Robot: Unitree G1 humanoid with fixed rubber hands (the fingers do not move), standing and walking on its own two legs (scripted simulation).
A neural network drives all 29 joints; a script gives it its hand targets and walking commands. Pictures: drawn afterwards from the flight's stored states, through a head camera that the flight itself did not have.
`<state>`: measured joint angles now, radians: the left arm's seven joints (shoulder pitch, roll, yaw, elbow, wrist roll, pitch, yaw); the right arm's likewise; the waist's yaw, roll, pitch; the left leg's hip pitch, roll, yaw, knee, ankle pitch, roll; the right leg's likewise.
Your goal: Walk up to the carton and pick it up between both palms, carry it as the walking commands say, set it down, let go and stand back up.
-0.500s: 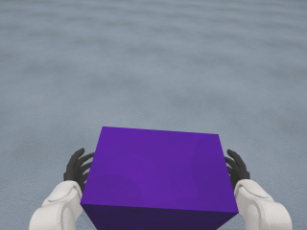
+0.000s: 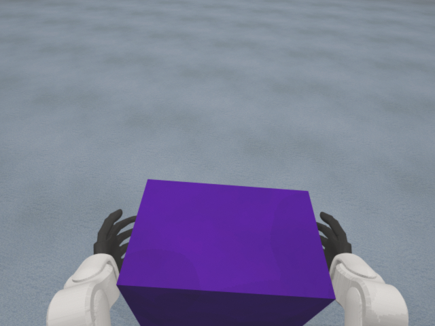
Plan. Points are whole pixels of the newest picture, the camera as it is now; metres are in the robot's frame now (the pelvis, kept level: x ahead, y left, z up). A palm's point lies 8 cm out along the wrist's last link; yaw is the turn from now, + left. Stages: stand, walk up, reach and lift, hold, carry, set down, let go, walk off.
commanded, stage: carry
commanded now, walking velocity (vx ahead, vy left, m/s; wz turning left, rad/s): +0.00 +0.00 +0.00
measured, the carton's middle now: (220, 268) +0.26 +0.00 +0.01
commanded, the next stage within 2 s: hold in 0.54 s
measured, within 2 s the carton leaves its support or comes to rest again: neither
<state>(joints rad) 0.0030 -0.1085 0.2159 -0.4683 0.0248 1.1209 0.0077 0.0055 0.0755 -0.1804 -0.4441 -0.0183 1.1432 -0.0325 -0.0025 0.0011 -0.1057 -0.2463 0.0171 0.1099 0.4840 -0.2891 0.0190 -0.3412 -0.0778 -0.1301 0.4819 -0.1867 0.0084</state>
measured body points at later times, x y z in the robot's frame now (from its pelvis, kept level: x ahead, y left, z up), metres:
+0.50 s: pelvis +0.01 +0.01 +0.00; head -0.01 +0.01 +0.45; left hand +0.26 +0.19 +0.08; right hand +0.26 -0.18 +0.07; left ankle -0.02 +0.10 -0.74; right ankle +0.04 -0.12 -0.74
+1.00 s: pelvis -0.02 -0.01 +0.00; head -0.03 -0.01 +0.45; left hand +0.26 +0.18 +0.01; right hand +0.27 -0.19 +0.01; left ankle -0.02 +0.10 -0.74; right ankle +0.04 -0.14 -0.74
